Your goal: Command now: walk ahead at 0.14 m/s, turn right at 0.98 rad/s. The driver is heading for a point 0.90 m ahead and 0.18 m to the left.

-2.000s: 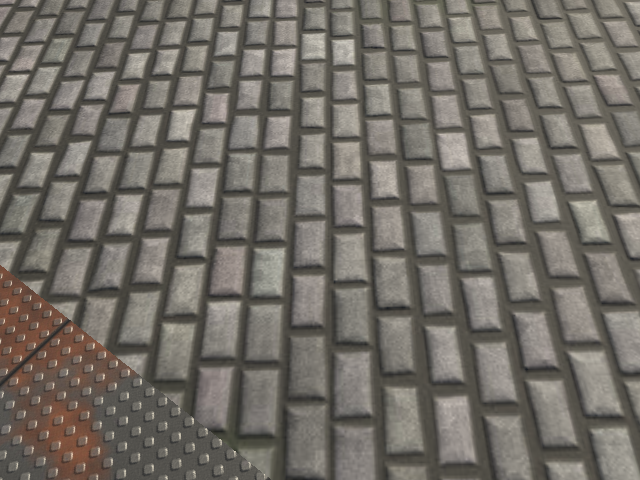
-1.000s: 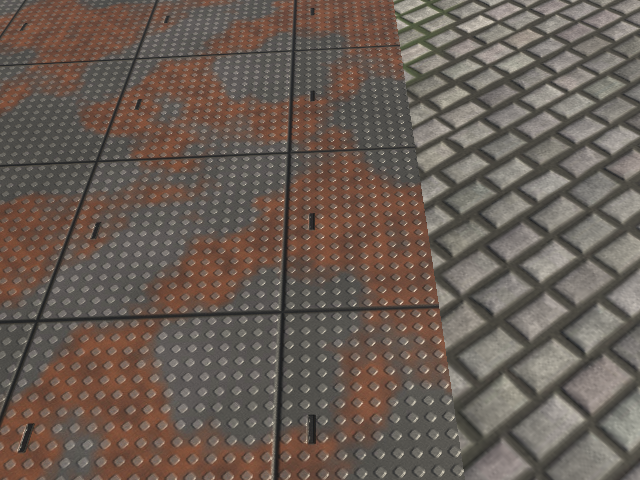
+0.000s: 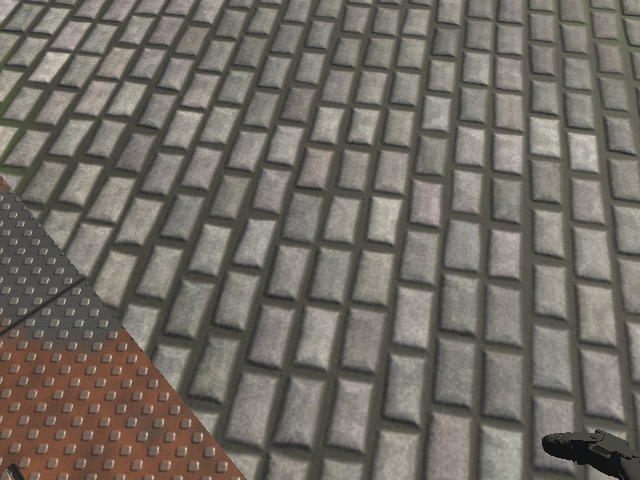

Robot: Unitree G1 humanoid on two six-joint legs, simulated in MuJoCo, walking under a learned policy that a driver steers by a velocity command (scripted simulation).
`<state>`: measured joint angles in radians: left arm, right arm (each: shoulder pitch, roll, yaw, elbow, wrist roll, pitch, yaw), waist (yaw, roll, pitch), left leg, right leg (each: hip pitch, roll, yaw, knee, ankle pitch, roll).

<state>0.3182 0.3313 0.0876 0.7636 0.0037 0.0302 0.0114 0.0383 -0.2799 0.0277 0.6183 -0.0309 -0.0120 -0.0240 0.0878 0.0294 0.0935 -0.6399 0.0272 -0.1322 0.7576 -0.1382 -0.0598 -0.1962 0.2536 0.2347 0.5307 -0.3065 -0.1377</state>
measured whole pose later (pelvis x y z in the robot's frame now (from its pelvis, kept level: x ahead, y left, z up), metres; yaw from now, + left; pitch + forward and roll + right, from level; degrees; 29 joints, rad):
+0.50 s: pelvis +0.07 +0.04 +0.01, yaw -13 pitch +0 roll +1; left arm 0.26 0.26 0.00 0.75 0.03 0.05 -0.01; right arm 0.29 -0.28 -0.03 0.76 -0.02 0.06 0.00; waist -0.01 0.02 0.00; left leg -0.45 -0.01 0.01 0.73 -0.33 0.00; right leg -0.20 0.06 0.05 0.52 -0.36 -0.09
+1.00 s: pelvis +0.28 +0.06 +0.01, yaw -13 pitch +2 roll +0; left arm 0.34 0.30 0.04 0.83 0.03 -0.07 -0.03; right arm 0.27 -0.29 -0.04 0.75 -0.04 -0.06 0.02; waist 0.02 -0.03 -0.02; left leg -0.24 -0.03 0.07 0.47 -0.27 0.05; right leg -0.41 -0.01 0.04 1.13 -0.28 -0.11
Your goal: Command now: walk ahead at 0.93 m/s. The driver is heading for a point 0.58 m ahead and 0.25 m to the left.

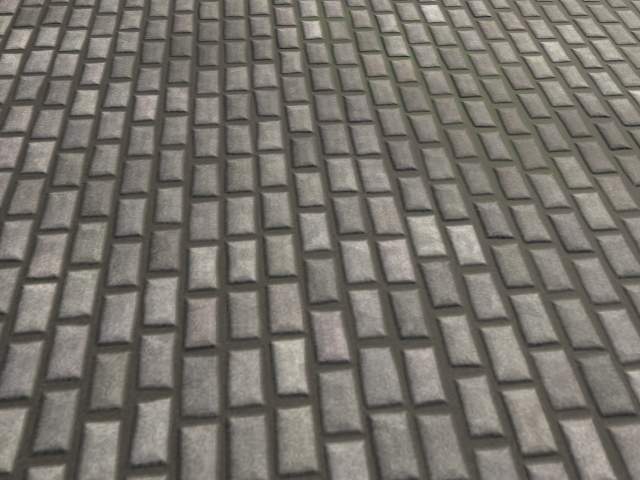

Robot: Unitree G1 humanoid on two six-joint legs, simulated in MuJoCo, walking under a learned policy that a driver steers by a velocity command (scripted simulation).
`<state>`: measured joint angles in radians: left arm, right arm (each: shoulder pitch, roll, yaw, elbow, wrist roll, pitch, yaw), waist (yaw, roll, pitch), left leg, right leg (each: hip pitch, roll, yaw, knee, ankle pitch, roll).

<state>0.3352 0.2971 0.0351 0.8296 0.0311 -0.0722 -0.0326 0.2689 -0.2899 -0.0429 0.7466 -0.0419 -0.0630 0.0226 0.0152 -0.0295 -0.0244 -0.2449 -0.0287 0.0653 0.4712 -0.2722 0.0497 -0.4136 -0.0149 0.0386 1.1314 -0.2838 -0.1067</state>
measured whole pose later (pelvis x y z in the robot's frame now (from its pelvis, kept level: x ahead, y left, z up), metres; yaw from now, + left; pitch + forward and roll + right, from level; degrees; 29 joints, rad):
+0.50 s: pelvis +0.41 +0.00 +0.00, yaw +17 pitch +1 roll -1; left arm 0.29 0.29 0.05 0.83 0.04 -0.09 0.00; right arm 0.26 -0.33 -0.07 0.80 -0.02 -0.02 0.04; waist 0.00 0.04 0.02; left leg -0.55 0.06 0.00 1.27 -0.24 0.11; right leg -0.21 -0.02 -0.17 0.45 -0.25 -0.02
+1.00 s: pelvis +0.74 +0.13 -0.01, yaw +32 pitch -1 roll +1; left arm 0.13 0.23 0.01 0.78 0.02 -0.02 0.02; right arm 0.25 -0.25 -0.03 0.87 -0.02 -0.05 0.01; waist -0.02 0.00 0.15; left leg -0.30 -0.14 0.06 0.42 -0.11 0.15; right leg -0.58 -0.08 0.03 1.11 -0.36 0.01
